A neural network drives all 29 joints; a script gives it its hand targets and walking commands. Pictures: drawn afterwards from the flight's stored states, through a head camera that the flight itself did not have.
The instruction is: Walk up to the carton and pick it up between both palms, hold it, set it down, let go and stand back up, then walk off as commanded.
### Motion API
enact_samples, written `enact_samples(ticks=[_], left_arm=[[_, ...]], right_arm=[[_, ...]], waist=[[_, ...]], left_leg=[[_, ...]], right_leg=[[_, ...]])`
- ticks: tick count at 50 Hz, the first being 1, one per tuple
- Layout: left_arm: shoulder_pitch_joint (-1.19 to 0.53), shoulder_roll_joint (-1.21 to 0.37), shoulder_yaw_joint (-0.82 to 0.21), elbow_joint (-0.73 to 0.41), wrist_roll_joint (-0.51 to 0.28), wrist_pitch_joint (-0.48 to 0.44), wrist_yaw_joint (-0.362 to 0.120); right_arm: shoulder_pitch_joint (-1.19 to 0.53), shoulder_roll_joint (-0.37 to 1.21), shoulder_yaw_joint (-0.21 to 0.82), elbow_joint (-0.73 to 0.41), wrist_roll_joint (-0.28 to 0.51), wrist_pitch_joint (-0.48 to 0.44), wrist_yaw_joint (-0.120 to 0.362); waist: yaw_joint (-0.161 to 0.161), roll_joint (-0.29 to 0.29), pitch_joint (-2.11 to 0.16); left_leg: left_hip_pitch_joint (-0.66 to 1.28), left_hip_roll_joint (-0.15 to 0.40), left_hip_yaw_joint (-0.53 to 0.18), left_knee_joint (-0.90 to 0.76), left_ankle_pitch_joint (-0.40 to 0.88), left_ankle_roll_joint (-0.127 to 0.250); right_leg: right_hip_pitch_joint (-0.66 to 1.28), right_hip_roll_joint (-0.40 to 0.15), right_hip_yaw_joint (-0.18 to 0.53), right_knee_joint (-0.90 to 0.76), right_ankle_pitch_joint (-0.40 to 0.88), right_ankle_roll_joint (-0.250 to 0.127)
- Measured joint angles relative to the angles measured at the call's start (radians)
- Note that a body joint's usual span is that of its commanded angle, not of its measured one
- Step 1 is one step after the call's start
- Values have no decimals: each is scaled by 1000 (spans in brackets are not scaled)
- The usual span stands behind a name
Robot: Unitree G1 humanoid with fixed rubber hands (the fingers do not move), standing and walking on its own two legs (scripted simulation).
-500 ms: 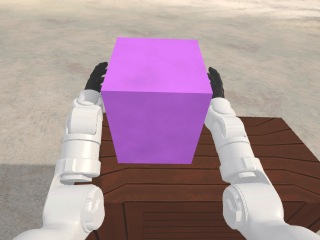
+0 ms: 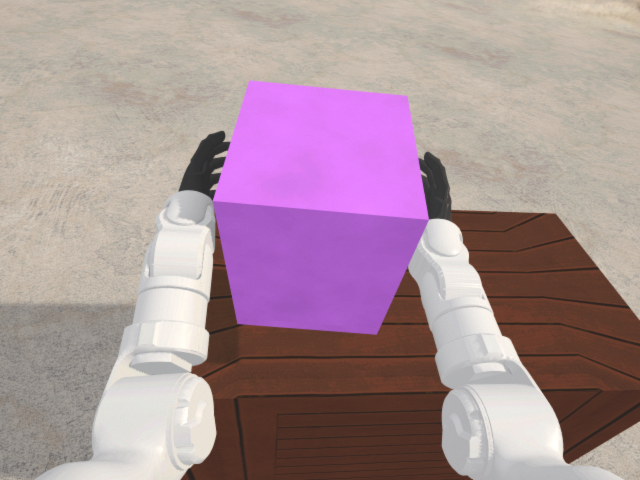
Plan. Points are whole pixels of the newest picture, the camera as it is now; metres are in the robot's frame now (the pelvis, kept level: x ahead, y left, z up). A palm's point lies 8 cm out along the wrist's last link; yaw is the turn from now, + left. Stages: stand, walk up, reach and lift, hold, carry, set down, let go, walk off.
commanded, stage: set down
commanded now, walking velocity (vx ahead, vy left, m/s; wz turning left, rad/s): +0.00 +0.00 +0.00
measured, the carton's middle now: (317, 216) +0.42 -0.02 +0.14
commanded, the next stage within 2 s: none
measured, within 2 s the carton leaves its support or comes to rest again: neither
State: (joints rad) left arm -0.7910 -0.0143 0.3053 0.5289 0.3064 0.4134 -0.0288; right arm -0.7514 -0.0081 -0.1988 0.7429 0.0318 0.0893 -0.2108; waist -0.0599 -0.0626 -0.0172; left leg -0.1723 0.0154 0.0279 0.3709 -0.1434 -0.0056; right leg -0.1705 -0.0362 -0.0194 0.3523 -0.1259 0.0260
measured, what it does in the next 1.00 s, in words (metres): stands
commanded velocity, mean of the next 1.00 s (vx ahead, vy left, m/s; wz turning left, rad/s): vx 0.00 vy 0.00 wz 0.00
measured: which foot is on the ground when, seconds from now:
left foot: down 0.00-1.00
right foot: down 0.00-1.00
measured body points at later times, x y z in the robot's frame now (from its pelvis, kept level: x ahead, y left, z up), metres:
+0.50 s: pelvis +0.00 +0.00 +0.00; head -0.02 +0.02 +0.45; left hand +0.43 +0.12 +0.15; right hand +0.40 -0.18 +0.15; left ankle +0.04 +0.12 -0.75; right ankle +0.04 -0.14 -0.75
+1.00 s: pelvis +0.01 +0.00 +0.00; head +0.00 +0.02 +0.45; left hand +0.44 +0.10 +0.13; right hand +0.39 -0.19 +0.13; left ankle +0.04 +0.12 -0.75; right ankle +0.04 -0.14 -0.75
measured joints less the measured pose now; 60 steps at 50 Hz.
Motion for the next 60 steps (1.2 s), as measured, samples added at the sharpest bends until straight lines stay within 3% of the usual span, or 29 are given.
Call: enact_samples(ticks=[9,37,60], left_arm=[[17,0,0,8,-1,-28,-1],[17,0,0,203,-19,-189,21],[17,6,15,356,-22,-306,25]], right_arm=[[10,5,0,2,0,-18,0],[52,5,-26,48,-15,-84,3],[89,37,-85,58,-90,-108,12]], waist=[[-1,-1,0],[-24,8,8],[-45,8,8]], left_leg=[[1,0,0,0,0,0],[1,0,0,0,-14,1],[1,0,0,0,-22,1]], right_leg=[[1,0,0,-1,0,0],[1,0,0,-1,-12,1],[1,0,0,-1,-20,2]])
